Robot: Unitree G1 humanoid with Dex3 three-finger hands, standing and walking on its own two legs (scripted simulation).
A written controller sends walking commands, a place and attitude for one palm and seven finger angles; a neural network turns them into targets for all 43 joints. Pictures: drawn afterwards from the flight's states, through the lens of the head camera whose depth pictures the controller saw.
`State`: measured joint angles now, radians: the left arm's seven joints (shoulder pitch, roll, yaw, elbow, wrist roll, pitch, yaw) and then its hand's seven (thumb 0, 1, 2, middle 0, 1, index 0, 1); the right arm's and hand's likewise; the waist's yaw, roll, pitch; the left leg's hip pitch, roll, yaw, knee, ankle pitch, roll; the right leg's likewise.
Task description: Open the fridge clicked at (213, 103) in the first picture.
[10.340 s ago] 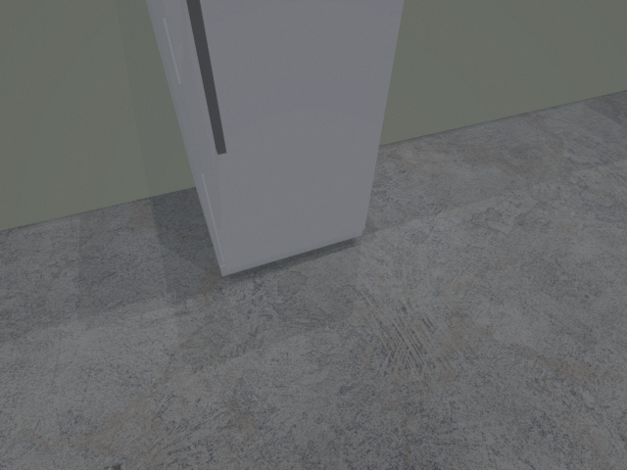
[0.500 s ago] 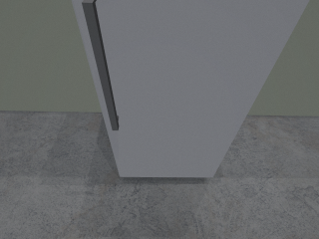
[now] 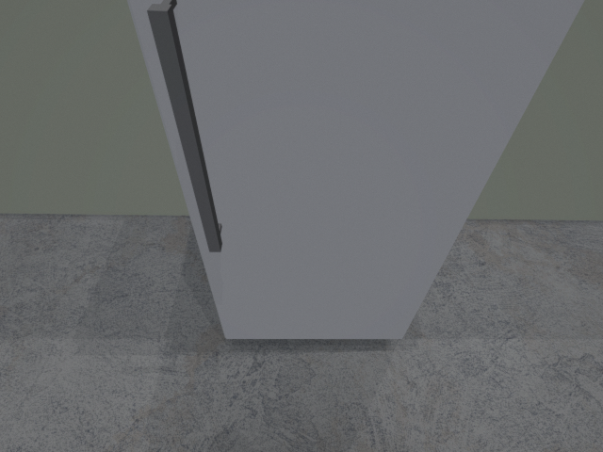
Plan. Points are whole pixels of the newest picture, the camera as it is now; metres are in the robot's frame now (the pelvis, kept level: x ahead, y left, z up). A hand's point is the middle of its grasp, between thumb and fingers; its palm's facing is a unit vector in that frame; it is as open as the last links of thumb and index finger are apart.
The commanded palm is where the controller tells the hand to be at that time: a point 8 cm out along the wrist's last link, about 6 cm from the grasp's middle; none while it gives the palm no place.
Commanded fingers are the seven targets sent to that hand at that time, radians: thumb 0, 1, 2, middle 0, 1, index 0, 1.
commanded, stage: look again from close up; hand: left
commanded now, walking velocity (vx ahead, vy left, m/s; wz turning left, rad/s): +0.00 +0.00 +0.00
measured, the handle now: (198, 153) +0.54 +0.21 +0.10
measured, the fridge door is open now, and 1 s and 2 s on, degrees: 0 0 0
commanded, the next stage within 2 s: shuffle to correct the standing spot in 0.02 s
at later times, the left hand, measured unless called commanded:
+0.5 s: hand out of the picture +0.00 +0.17 -0.19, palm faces +0.11 -0.99 -0.12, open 7.4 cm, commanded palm none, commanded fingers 0.00 0.90 0.90 -0.20 -0.30 -0.20 -0.30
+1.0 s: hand (203, 417) +0.21 +0.17 -0.18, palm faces +0.14 -0.97 -0.19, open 7.2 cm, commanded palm none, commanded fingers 0.00 0.90 0.90 -0.20 -0.30 -0.20 -0.30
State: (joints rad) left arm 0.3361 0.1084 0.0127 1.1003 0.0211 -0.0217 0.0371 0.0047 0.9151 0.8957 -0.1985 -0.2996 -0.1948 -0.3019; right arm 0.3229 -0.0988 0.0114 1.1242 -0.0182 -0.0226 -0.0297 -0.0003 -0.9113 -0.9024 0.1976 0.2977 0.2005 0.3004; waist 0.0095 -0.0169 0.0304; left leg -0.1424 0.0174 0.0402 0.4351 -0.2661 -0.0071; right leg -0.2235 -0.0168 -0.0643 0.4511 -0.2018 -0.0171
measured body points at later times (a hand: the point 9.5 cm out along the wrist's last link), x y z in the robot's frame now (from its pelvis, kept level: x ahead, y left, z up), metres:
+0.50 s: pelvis +0.04 +0.02 +0.00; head +0.04 +0.04 +0.45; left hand +0.00 +0.23 -0.17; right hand -0.02 -0.19 -0.15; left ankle -0.01 +0.11 -0.74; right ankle +0.02 -0.09 -0.69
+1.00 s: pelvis +0.11 -0.01 -0.01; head +0.16 +0.01 +0.44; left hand +0.20 +0.23 -0.16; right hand +0.17 -0.24 -0.16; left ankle +0.09 +0.11 -0.70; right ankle +0.18 -0.12 -0.74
